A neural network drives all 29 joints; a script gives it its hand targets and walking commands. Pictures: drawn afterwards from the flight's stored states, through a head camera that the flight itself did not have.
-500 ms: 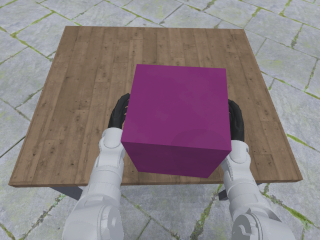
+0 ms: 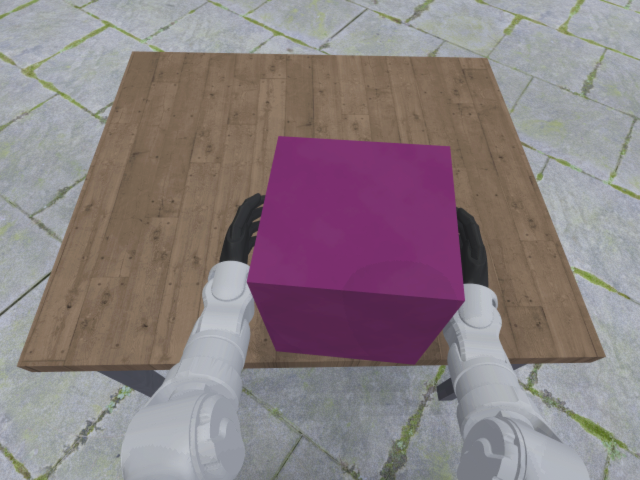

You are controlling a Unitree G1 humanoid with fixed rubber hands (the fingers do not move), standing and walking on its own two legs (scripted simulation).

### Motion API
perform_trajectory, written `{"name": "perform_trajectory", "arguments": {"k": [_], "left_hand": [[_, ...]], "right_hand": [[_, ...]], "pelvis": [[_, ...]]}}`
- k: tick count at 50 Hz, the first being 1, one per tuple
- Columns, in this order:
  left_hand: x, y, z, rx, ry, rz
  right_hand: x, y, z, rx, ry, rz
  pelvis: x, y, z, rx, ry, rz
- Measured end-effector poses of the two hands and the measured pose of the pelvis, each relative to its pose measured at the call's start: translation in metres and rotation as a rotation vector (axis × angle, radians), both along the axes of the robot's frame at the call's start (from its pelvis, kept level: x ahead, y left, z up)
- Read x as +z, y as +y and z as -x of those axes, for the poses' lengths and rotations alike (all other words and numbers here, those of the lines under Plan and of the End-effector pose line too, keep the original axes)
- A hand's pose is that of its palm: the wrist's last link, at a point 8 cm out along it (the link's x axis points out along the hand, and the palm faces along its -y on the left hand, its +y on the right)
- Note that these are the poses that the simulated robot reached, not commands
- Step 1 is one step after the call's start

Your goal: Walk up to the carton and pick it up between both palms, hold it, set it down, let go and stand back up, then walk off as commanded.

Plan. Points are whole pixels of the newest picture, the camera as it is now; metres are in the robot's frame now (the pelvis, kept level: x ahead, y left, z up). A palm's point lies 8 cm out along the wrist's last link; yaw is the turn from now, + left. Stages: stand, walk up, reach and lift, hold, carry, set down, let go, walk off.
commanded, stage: set down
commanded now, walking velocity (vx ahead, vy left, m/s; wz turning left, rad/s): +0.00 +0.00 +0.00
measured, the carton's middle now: (352, 260) +0.40 -0.02 -0.02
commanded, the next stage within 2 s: none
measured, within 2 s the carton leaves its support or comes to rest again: rests again in 1.62 s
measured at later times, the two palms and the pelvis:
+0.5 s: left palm (237, 254) +0.40 +0.13 +0.00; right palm (465, 275) +0.37 -0.17 +0.00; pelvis +0.00 +0.00 +0.00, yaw +0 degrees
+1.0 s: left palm (239, 254) +0.41 +0.13 -0.01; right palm (464, 275) +0.38 -0.17 -0.01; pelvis +0.00 -0.01 +0.00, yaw +0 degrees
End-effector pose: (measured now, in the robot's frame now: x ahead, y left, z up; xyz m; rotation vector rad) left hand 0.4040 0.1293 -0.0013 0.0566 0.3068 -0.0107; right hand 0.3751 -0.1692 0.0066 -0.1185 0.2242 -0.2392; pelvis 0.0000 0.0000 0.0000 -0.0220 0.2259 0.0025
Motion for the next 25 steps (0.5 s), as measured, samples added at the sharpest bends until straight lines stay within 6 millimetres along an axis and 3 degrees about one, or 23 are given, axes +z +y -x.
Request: {"name": "perform_trajectory", "arguments": {"k": [8, 25], "left_hand": [[-0.0023, -0.0002, -0.0069, 0.008, -0.034, 0.003], [-0.0022, 0.0025, -0.0003, 0.018, -0.054, 0.024]], "right_hand": [[-0.0059, 0.0004, -0.006, 0.006, 0.0, 0.001], [-0.0069, 0.0031, 0.0011, 0.005, -0.014, -0.005]], "pelvis": [[-0.0007, -0.0008, -0.0051, -0.001, 0.032, 0.0], [-0.0009, -0.0004, -0.0001, -0.001, 0.032, 0.0]]}}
